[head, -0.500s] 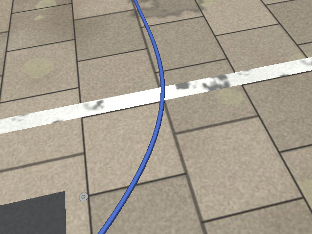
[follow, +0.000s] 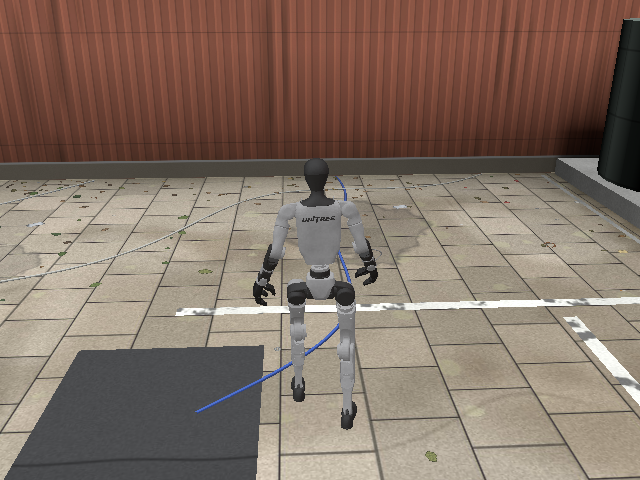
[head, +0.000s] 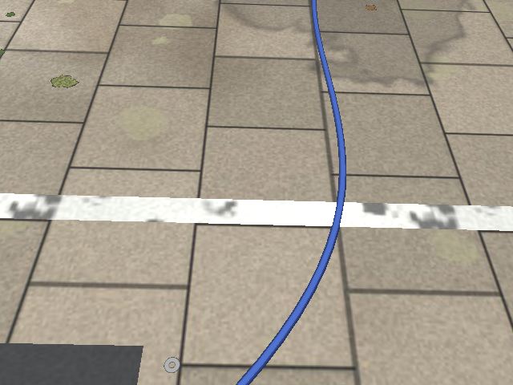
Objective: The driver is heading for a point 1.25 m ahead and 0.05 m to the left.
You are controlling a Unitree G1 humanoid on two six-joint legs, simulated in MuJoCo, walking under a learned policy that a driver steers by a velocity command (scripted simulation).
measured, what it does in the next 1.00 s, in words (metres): walks ahead: right foot, then left foot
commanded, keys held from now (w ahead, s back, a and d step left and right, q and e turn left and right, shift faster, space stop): w+q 0.32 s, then w+e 0.68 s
